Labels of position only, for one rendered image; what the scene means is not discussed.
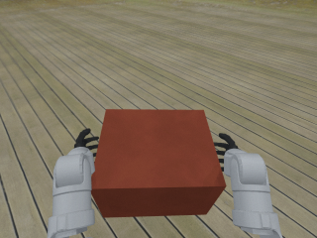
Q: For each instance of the robot right forearm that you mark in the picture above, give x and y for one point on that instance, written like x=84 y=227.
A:
x=253 y=210

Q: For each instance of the right robot hand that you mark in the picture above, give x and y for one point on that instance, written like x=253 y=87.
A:
x=231 y=145

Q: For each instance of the robot left forearm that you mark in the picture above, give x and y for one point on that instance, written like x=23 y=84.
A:
x=72 y=185

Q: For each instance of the left robot hand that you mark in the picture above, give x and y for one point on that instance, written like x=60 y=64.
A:
x=81 y=142

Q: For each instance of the carton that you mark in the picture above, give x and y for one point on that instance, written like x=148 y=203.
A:
x=156 y=162

